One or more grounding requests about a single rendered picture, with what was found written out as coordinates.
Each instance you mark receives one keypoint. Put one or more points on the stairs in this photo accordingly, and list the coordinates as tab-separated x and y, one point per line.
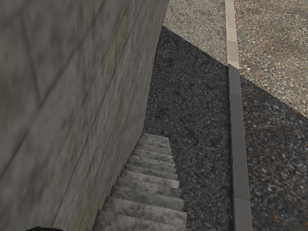
146	194

